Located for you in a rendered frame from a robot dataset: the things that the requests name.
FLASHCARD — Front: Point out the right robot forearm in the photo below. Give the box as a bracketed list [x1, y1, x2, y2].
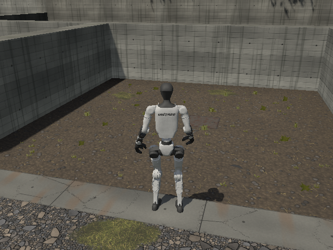
[186, 125, 194, 139]

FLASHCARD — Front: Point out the right robot hand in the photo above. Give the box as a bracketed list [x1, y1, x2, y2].
[182, 136, 194, 145]

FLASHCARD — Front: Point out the robot right foot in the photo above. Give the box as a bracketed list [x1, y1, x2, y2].
[175, 200, 183, 213]

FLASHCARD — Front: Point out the robot left upper arm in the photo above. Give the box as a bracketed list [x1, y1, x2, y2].
[141, 105, 156, 134]

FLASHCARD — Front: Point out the left robot forearm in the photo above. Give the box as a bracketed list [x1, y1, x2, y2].
[136, 126, 146, 145]

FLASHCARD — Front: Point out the robot right upper arm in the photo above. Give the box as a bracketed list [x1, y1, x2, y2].
[177, 105, 191, 133]

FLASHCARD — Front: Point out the robot head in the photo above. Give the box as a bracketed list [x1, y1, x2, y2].
[158, 83, 176, 108]

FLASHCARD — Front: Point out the left robot hand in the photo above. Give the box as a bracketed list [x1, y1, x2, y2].
[134, 143, 146, 154]

